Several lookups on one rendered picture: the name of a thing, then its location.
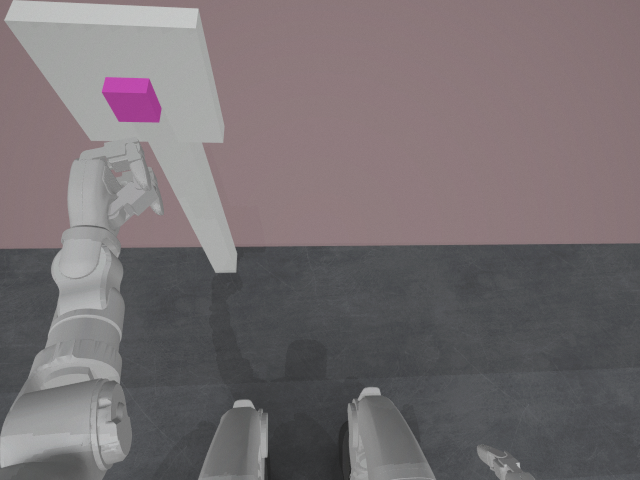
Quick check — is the left robot thigh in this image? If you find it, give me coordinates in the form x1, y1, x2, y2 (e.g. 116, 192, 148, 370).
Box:
198, 407, 268, 480

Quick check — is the robot left forearm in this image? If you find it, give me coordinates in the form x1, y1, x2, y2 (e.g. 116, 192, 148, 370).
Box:
0, 225, 125, 468

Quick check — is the panel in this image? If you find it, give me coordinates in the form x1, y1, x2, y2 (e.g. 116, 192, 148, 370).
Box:
4, 0, 237, 273

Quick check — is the right robot shin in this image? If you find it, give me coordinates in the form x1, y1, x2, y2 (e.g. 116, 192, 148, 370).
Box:
349, 387, 394, 480

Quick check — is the robot left hand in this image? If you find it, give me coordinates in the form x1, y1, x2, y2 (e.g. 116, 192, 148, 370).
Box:
67, 137, 164, 237

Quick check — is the button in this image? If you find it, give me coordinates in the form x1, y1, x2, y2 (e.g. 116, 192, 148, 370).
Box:
102, 77, 162, 123

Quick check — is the robot right hand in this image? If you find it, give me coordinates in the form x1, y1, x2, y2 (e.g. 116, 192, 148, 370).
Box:
477, 444, 535, 480

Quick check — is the left robot upper arm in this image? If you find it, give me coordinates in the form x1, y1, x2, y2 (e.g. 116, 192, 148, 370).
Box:
0, 378, 132, 480

